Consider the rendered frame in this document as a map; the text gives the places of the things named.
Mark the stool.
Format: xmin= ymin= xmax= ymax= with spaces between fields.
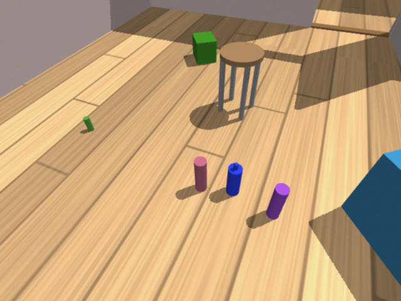
xmin=218 ymin=42 xmax=264 ymax=120

